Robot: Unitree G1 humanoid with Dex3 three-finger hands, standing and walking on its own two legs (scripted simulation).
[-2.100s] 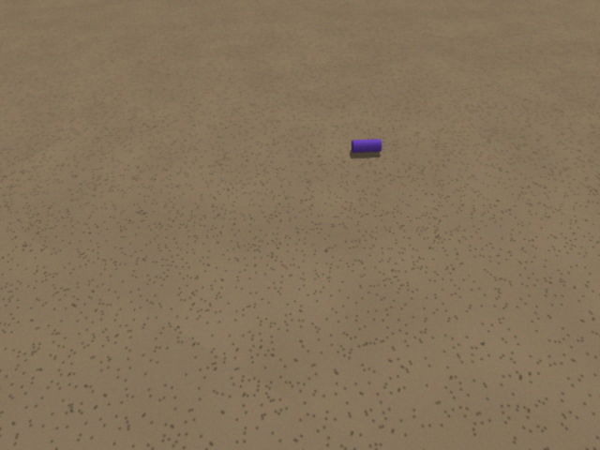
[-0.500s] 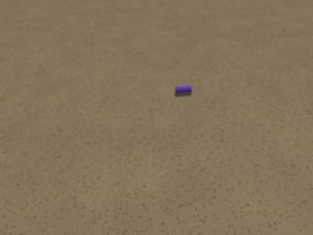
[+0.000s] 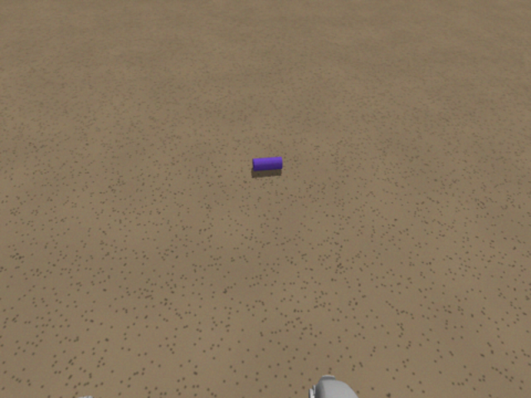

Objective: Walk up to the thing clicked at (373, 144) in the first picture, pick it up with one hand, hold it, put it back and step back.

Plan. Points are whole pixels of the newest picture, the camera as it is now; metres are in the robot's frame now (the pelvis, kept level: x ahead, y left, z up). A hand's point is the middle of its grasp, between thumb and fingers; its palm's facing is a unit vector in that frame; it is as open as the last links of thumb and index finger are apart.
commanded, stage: walk up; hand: left
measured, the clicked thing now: (267, 163) +1.39 -0.07 -0.73
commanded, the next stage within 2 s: none
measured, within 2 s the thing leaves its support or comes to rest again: neither
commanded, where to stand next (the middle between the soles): +1.03 -0.33 m, yaw +6 degrees
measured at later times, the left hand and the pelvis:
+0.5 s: hand (173, 332) +0.28 +0.18 -0.14, palm faces +0.03 -0.94 -0.33, open 7.4 cm; pelvis +0.25 -0.10 +0.00, yaw +1 degrees
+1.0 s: hand (223, 211) +0.56 +0.10 -0.13, palm faces -0.01 -0.92 -0.40, open 7.4 cm; pelvis +0.47 -0.20 -0.02, yaw +1 degrees
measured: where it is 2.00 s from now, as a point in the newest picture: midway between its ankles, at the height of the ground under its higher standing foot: (333, 246)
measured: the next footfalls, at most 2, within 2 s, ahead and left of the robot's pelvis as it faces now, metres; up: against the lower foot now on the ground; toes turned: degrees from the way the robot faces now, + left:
right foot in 0.12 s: +0.24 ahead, -0.18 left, +0.00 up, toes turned -5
left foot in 0.54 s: +0.44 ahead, +0.01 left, +0.00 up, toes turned +8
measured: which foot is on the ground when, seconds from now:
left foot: down 0.00-0.14, up 0.16-0.52, down 0.54-0.98, up 1.00-1.00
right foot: up 0.00-0.10, down 0.12-0.58, up 0.60-0.94, down 0.96-1.00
